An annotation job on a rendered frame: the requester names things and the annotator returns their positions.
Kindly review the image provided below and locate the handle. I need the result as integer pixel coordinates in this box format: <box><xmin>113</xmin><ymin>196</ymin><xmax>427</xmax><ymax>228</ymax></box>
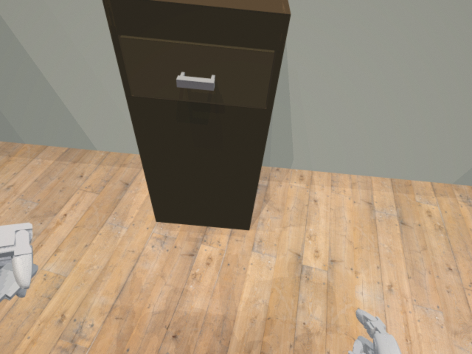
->
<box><xmin>176</xmin><ymin>72</ymin><xmax>215</xmax><ymax>91</ymax></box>

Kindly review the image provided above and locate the drawer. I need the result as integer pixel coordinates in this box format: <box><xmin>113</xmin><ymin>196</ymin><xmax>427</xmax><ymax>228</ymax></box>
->
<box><xmin>120</xmin><ymin>35</ymin><xmax>274</xmax><ymax>108</ymax></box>

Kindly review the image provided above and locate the right robot hand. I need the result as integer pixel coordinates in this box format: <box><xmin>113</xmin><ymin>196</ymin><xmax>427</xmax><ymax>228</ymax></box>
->
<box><xmin>348</xmin><ymin>309</ymin><xmax>402</xmax><ymax>354</ymax></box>

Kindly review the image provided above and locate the left robot hand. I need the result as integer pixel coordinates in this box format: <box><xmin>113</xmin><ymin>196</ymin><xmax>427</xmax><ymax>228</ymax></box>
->
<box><xmin>0</xmin><ymin>223</ymin><xmax>38</xmax><ymax>302</ymax></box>

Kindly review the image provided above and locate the cabinet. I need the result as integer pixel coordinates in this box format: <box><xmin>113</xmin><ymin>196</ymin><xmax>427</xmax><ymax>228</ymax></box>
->
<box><xmin>103</xmin><ymin>0</ymin><xmax>291</xmax><ymax>230</ymax></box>

